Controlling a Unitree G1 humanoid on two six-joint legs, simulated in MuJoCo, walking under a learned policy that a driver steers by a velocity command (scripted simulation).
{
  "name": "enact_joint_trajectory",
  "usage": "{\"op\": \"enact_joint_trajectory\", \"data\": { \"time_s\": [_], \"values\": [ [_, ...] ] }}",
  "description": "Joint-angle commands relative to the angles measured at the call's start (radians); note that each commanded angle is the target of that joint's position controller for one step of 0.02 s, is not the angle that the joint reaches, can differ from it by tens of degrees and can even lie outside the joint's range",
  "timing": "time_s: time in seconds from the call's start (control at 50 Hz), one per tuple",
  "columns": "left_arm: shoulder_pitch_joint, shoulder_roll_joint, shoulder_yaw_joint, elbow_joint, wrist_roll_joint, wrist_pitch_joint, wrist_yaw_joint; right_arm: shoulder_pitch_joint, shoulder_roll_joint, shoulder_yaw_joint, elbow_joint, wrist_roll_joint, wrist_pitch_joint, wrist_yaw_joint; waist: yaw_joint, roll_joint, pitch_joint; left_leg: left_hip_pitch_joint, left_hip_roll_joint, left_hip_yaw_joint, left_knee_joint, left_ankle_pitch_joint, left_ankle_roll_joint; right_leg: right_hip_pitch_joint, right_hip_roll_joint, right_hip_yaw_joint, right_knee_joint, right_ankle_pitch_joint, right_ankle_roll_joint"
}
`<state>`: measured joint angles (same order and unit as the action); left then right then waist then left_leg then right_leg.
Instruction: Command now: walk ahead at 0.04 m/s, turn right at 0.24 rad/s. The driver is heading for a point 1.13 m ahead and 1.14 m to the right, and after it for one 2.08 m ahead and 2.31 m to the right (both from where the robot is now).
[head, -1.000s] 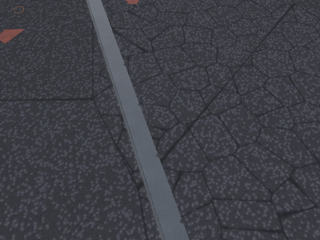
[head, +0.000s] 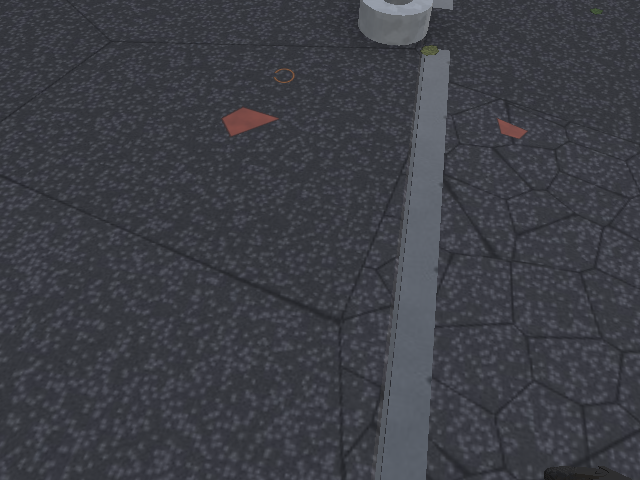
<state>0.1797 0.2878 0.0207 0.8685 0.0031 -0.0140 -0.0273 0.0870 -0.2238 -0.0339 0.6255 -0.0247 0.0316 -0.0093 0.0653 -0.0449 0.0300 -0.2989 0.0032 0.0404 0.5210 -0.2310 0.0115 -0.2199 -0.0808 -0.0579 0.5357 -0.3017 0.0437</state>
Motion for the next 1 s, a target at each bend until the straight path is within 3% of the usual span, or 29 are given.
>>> {"op": "enact_joint_trajectory", "data": {
  "time_s": [0.02, 0.06, 0.1, 0.12, 0.16, 0.22, 0.28, 0.3, 0.32, 0.34, 0.36, 0.4, 0.42, 0.46, 0.58, 0.74, 0.86, 0.92, 0.94, 0.96, 0.98, 1.0],
  "values": [
    [-0.022, 0.173, 0.039, -0.069, -0.008, 0.007, 0.013, 0.019, -0.210, -0.070, -0.047, 0.009, -0.013, -0.016, -0.055, 0.153, -0.088, 0.201, 0.184, -0.147, -0.094, 0.327, 0.107, -0.144, 0.007, 0.016, 0.033, 0.147, -0.012],
    [-0.021, 0.142, 0.042, -0.074, -0.014, 0.016, 0.018, 0.065, -0.221, -0.080, -0.029, 0.012, -0.010, -0.030, -0.070, 0.167, -0.106, 0.234, 0.250, -0.170, -0.093, 0.432, 0.153, -0.189, 0.028, 0.004, 0.126, 0.078, -0.008],
    [-0.032, 0.116, 0.047, -0.086, -0.016, 0.033, 0.019, 0.074, -0.216, -0.084, -0.025, 0.009, -0.012, -0.042, -0.091, 0.232, -0.119, 0.242, 0.358, -0.237, -0.127, 0.528, 0.234, -0.267, 0.033, 0.012, 0.352, -0.258, 0.001],
    [-0.038, 0.112, 0.055, -0.095, -0.019, 0.044, 0.018, 0.074, -0.215, -0.084, -0.021, 0.007, -0.019, -0.044, -0.096, 0.216, -0.117, 0.229, 0.403, -0.252, -0.142, 0.574, 0.266, -0.306, 0.011, 0.043, 0.478, -0.348, 0.005],
    [-0.012, 0.092, 0.061, -0.094, -0.028, 0.065, 0.020, -0.009, -0.209, -0.086, -0.022, 0.013, -0.031, -0.041, -0.054, 0.175, -0.101, 0.162, 0.372, -0.166, -0.153, 0.510, 0.236, -0.277, -0.015, 0.058, 0.468, -0.312, 0.007],
    [0.002, 0.091, 0.065, -0.099, -0.020, 0.078, 0.013, -0.076, -0.212, -0.090, -0.010, 0.018, -0.031, -0.035, -0.035, 0.185, -0.119, 0.105, 0.330, -0.065, -0.133, 0.434, 0.189, -0.153, 0.002, 0.010, 0.332, -0.154, -0.003],
    [0.081, 0.098, 0.079, -0.088, -0.017, 0.079, -0.005, -0.080, -0.201, -0.088, 0.019, 0.046, -0.018, -0.037, 0.005, 0.167, -0.142, 0.060, 0.296, 0.022, -0.007, 0.270, 0.103, 0.017, 0.065, -0.057, 0.057, 0.067, -0.055],
    [0.089, 0.136, 0.092, -0.092, -0.007, 0.074, 0.001, -0.010, -0.169, -0.082, 0.051, 0.043, -0.013, -0.033, -0.011, 0.050, -0.105, -0.033, 0.230, 0.091, 0.137, 0.082, 0.027, 0.083, 0.056, 0.030, -0.068, 0.213, -0.096],
    [0.094, 0.289, 0.124, -0.126, 0.002, 0.062, 0.024, 0.003, -0.109, -0.062, 0.021, -0.006, -0.006, -0.032, -0.047, -0.303, -0.068, -0.340, 0.084, 0.159, 0.486, -0.413, -0.092, 0.197, -0.233, 0.464, -0.166, 0.602, -0.230],
    [0.102, 0.314, 0.117, -0.158, 0.047, 0.035, 0.008, -0.098, -0.145, -0.068, -0.011, 0.007, -0.010, -0.042, 0.016, -0.232, -0.136, -0.382, 0.004, -0.050, 0.668, -0.510, -0.089, 0.116, -0.336, 0.619, -0.212, 0.638, -0.398],
    [0.066, 0.293, 0.111, -0.166, 0.049, 0.012, 0.001, -0.107, -0.180, -0.078, -0.004, 0.028, -0.009, -0.050, 0.005, -0.124, -0.115, -0.405, 0.017, -0.096, 0.721, -0.436, -0.072, 0.106, -0.296, 0.546, -0.223, 0.530, -0.386],
    [-0.012, 0.226, 0.096, -0.175, 0.001, 0.003, 0.020, -0.070, -0.201, -0.092, 0.037, 0.019, -0.010, -0.066, -0.044, -0.042, -0.074, -0.430, 0.050, -0.120, 0.676, -0.251, -0.055, 0.110, -0.198, 0.435, -0.205, 0.359, -0.275],
    [-0.036, 0.201, 0.086, -0.181, -0.014, 0.008, 0.030, -0.047, -0.207, -0.097, 0.047, 0.014, -0.009, -0.069, -0.062, -0.055, -0.072, -0.402, 0.051, -0.125, 0.660, -0.194, -0.060, 0.091, -0.171, 0.402, -0.207, 0.368, -0.251],
    [-0.015, 0.181, 0.078, -0.192, -0.010, 0.012, 0.045, -0.016, -0.188, -0.095, 0.061, 0.021, -0.014, -0.063, -0.066, -0.064, -0.109, -0.370, 0.028, -0.128, 0.667, -0.113, -0.068, 0.116, -0.143, 0.378, -0.209, 0.410, -0.236],
    [0.033, 0.189, 0.083, -0.210, -0.014, 0.021, 0.063, -0.028, -0.168, -0.089, 0.066, 0.026, -0.027, -0.060, -0.044, -0.069, -0.103, -0.395, 0.006, -0.157, 0.516, -0.053, -0.103, 0.189, -0.119, 0.420, -0.220, 0.332, -0.239],
    [0.011, 0.204, 0.095, -0.244, -0.011, 0.035, 0.062, -0.041, -0.171, -0.085, 0.068, 0.028, -0.055, -0.043, -0.032, -0.095, -0.077, -0.288, -0.015, -0.181, 0.288, -0.077, -0.117, 0.116, -0.078, 0.520, -0.200, 0.220, -0.255],
    [-0.016, 0.208, 0.100, -0.276, -0.015, 0.050, 0.055, -0.026, -0.183, -0.082, 0.066, 0.036, -0.083, -0.017, -0.033, -0.101, -0.117, -0.160, -0.045, -0.178, 0.155, -0.124, -0.094, 0.121, -0.067, 0.609, -0.126, 0.440, -0.269],
    [-0.049, 0.202, 0.099, -0.294, -0.029, 0.059, 0.055, 0.030, -0.191, -0.085, 0.078, 0.040, -0.092, -0.001, -0.070, -0.100, -0.129, -0.026, -0.052, -0.157, -0.038, -0.039, -0.070, 0.106, -0.032, 0.631, -0.080, 0.504, -0.240],
    [-0.064, 0.194, 0.096, -0.302, -0.038, 0.063, 0.059, 0.061, -0.196, -0.089, 0.089, 0.038, -0.093, 0.001, -0.093, -0.090, -0.125, 0.063, -0.038, -0.146, -0.164, 0.092, -0.055, 0.065, 0.001, 0.615, -0.057, 0.434, -0.205],
    [-0.029, 0.160, 0.087, -0.303, -0.034, 0.062, 0.060, 0.075, -0.236, -0.099, 0.088, 0.028, -0.089, -0.002, -0.079, -0.015, -0.147, 0.186, 0.077, -0.228, -0.200, 0.205, -0.011, -0.021, 0.056, 0.559, 0.024, 0.214, -0.154],
    [0.072, 0.103, 0.072, -0.289, -0.013, 0.058, 0.054, 0.031, -0.290, -0.101, 0.063, 0.015, -0.076, -0.012, -0.003, 0.234, -0.154, 0.275, 0.280, -0.413, -0.184, 0.477, 0.086, -0.154, 0.200, 0.379, 0.234, -0.225, -0.092],
    [0.053, 0.182, 0.098, -0.310, -0.023, 0.051, 0.054, 0.052, -0.292, -0.101, 0.066, -0.016, -0.071, -0.006, -0.026, 0.320, -0.107, 0.221, 0.392, -0.567, -0.194, 0.553, 0.241, -0.315, 0.250, 0.273, 0.433, -0.409, -0.041]
  ]
}}
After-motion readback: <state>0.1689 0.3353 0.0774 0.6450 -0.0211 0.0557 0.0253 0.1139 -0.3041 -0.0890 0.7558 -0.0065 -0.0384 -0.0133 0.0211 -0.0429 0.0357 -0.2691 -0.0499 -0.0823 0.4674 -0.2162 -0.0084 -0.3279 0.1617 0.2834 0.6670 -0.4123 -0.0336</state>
